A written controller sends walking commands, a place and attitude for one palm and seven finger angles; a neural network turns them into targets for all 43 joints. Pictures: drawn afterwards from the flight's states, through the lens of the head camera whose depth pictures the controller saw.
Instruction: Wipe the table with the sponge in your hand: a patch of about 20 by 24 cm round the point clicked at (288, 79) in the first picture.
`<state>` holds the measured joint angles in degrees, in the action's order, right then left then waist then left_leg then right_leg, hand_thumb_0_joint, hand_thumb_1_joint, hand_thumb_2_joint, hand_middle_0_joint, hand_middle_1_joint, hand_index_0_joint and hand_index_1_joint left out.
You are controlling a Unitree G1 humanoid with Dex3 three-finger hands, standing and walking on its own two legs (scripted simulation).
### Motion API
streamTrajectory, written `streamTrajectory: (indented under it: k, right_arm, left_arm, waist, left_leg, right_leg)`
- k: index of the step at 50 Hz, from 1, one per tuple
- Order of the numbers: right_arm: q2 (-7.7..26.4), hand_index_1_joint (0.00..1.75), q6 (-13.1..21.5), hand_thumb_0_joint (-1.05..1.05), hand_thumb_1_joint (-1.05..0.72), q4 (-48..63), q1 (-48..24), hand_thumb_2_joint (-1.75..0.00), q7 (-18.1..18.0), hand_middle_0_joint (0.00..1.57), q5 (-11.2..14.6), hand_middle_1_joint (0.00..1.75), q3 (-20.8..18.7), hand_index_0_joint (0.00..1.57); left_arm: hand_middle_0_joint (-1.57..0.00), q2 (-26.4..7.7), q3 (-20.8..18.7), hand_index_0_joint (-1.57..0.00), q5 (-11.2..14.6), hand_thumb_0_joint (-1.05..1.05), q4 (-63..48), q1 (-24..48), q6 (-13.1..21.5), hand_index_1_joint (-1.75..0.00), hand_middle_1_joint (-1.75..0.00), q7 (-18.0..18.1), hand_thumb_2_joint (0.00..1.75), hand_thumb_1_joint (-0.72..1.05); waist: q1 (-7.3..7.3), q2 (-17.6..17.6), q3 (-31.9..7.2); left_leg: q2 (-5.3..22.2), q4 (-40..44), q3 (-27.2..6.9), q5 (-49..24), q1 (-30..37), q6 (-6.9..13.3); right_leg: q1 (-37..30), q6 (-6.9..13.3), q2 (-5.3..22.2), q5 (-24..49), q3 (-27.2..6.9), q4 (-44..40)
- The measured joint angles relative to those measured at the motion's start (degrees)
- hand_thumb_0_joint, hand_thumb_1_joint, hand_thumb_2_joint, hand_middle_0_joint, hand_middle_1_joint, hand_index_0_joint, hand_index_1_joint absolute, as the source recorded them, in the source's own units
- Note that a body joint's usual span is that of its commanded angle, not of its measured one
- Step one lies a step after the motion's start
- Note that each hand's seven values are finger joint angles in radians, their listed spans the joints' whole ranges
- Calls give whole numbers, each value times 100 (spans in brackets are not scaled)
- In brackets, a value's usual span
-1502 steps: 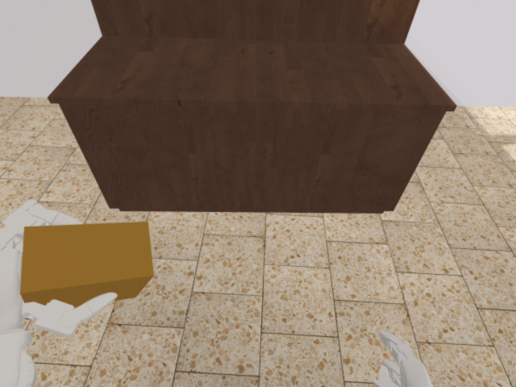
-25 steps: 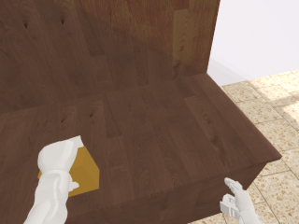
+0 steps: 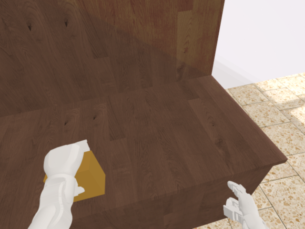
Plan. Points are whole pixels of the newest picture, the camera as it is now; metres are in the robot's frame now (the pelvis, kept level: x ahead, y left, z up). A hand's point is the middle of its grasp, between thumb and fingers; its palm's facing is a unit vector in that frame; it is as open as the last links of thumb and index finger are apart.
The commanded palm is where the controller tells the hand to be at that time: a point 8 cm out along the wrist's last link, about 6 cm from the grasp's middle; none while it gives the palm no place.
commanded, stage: lower the sponge onto the table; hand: left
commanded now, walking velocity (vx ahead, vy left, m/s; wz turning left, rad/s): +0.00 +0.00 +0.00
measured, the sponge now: (80, 181) +0.22 +0.26 -0.01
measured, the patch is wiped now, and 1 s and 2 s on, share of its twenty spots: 0.00 0.00 0.10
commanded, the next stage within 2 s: wipe forward along the first lane in 1.08 s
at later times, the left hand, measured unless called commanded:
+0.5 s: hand (77, 174) +0.23 +0.26 +0.02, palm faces -0.05 -0.12 -0.99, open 10.4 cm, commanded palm +0.20 +0.26 +0.08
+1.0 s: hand (80, 177) +0.23 +0.26 +0.01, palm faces -0.05 -0.10 -0.99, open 10.4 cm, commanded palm +0.20 +0.25 +0.06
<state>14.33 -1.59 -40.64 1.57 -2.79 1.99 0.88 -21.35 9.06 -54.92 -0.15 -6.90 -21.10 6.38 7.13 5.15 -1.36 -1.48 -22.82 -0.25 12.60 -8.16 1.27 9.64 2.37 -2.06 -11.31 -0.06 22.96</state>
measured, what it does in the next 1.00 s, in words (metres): stands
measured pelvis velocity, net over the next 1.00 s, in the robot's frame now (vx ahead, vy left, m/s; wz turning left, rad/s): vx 0.00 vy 0.00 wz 0.00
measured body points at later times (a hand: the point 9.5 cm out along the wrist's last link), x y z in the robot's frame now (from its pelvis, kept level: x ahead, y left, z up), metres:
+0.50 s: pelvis +0.00 +0.00 +0.00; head -0.01 -0.04 +0.45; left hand +0.23 +0.26 +0.07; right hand +0.24 -0.22 -0.09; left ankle +0.00 +0.11 -0.74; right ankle +0.01 -0.10 -0.74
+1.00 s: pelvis +0.00 +0.00 +0.00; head -0.01 -0.03 +0.44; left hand +0.23 +0.26 +0.06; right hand +0.24 -0.21 -0.09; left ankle +0.00 +0.11 -0.74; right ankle +0.01 -0.10 -0.74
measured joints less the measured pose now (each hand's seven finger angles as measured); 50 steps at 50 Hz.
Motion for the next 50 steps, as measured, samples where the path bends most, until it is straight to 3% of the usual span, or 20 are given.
streamTrajectory:
  k: [37, 50]
  right_arm:
    - [-32, 29, 50, 1, -91, 0, 76, -90, 0, 20, -1, 30, -103, 21]
    - [-64, 30, -48, 1, -91, 20, 40, -90, 19, 20, 37, 30, -72, 21]
  left_arm:
    - [-69, 223, 41, -72, -160, 0, 649, 6, 163, -131, -131, 466, 104, -54]
    - [-69, 312, 146, -72, -237, 0, 903, 156, -11, -132, -132, 587, 104, -54]
  waist:
    - [-15, -101, -122]
    - [-20, -117, -175]
  left_leg:
    - [14, -274, 18, 131, -345, -10]
    - [-6, -378, 7, 144, -465, -3]
  right_leg:
    - [353, 10, -22, -116, -24, 270]
    - [474, 2, -4, -143, -14, 388]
